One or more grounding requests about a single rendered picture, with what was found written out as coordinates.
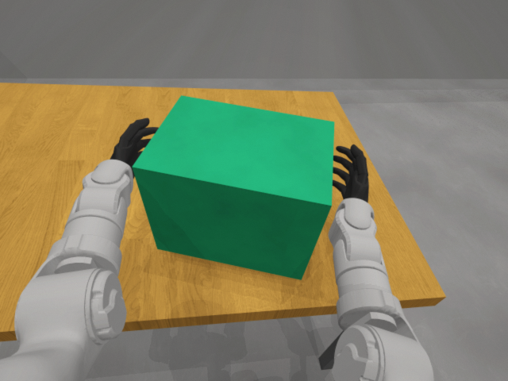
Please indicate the table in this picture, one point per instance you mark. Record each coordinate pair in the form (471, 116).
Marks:
(53, 135)

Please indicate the robot right forearm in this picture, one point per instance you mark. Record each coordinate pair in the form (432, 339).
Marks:
(365, 295)

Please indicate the robot left hand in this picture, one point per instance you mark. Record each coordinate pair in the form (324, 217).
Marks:
(130, 143)

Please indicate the left robot upper arm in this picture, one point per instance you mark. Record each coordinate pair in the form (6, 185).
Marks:
(63, 322)

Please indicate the robot left forearm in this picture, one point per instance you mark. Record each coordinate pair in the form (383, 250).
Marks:
(95, 226)

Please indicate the robot right hand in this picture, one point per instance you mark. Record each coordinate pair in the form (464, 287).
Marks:
(356, 180)

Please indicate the carton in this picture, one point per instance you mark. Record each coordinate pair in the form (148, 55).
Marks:
(238, 185)

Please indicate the right robot upper arm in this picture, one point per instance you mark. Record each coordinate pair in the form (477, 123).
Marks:
(368, 353)

